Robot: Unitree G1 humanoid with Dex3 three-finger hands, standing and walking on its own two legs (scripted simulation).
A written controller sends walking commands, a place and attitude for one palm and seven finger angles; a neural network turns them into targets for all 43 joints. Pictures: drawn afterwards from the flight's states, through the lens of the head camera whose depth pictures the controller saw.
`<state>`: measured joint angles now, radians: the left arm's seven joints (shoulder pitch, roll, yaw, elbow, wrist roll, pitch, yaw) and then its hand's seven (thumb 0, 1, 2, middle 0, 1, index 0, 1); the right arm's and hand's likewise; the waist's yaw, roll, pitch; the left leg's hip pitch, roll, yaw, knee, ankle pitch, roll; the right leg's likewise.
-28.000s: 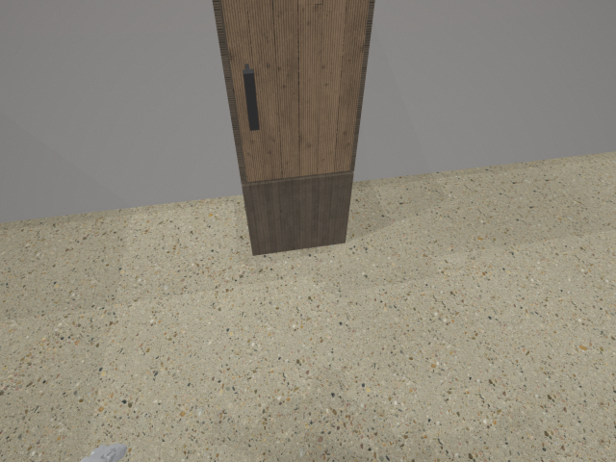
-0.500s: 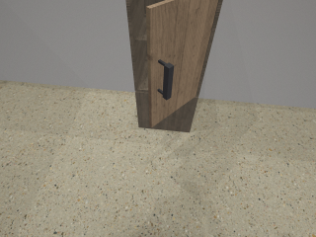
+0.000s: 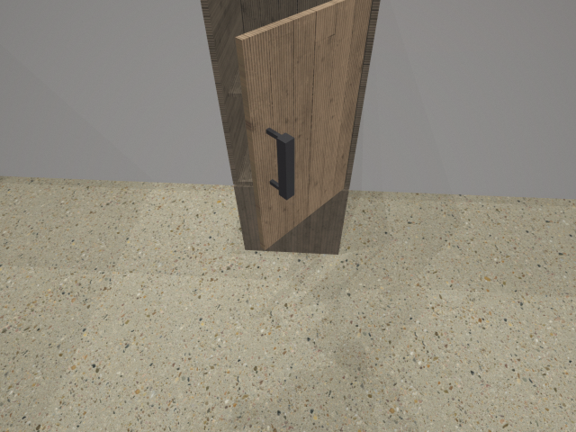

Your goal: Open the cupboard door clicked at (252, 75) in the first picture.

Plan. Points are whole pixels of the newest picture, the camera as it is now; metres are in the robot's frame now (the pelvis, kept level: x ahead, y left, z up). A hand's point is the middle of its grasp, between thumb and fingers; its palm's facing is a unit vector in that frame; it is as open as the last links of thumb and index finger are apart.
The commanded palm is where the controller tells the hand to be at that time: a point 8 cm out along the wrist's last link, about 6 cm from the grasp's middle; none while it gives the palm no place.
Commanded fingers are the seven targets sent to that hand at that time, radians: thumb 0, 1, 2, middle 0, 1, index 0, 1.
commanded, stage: let the arm hang, fingers relaxed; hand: left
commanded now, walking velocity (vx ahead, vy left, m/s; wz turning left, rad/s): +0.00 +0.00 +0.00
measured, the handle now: (279, 164) +0.66 +0.05 -0.03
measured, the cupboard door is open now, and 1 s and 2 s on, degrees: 49 49 49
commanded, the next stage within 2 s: look to check the result in 0.04 s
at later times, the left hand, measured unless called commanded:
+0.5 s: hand out of the picture +0.06 +0.22 -0.16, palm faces -0.02 -0.95 -0.32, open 7.4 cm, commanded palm none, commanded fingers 0.00 0.90 0.90 -0.20 -0.30 -0.20 -0.30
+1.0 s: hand out of the picture +0.06 +0.20 -0.18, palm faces -0.07 -0.96 -0.26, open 7.4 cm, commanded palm none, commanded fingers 0.00 0.90 0.90 -0.20 -0.30 -0.20 -0.30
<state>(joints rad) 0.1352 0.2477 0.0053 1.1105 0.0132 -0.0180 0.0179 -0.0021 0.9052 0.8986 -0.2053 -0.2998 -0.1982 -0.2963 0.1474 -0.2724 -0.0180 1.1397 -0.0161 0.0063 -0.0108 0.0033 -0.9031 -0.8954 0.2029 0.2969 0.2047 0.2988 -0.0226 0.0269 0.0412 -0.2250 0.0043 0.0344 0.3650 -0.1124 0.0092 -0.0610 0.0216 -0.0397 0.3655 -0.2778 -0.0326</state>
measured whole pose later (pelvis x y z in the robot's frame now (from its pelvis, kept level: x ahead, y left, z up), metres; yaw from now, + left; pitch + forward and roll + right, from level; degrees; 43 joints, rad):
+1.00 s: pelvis +0.02 +0.00 -0.01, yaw -6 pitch -1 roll +0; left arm 0.22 0.21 0.04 1.09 0.01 0.05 0.02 0.00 0.91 0.90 -0.21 -0.30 -0.20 -0.30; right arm 0.17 -0.22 -0.03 1.08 -0.02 0.04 -0.04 0.00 -0.90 -0.90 0.20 0.30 0.20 0.30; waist 0.00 0.01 0.07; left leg -0.24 0.05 0.12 0.48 -0.22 0.00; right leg -0.11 0.05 0.05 0.46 -0.34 -0.04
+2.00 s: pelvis +0.01 -0.03 -0.02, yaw -40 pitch +2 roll +0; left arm 0.15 0.30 0.09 0.87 0.02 0.04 -0.04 0.00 0.91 0.90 -0.20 -0.30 -0.19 -0.30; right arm 0.24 -0.24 -0.05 0.90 -0.02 0.04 -0.03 0.01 -0.90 -0.90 0.21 0.30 0.21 0.30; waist 0.01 0.00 0.09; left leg -0.29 0.13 0.10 0.68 -0.41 -0.07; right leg -0.32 -0.02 -0.02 0.59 -0.29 0.00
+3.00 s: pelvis +0.15 -0.28 -0.02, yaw -72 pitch +1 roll -2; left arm 0.31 0.20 0.07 1.05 0.02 -0.02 -0.02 0.00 0.90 0.90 -0.21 -0.30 -0.20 -0.30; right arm 0.13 -0.18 -0.04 0.90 -0.04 -0.07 0.01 0.00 -0.90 -0.90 0.20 0.30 0.20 0.30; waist 0.02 -0.04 0.05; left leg -0.42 0.07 0.10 0.63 -0.23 0.01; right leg -0.21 0.03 0.03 0.78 -0.49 -0.02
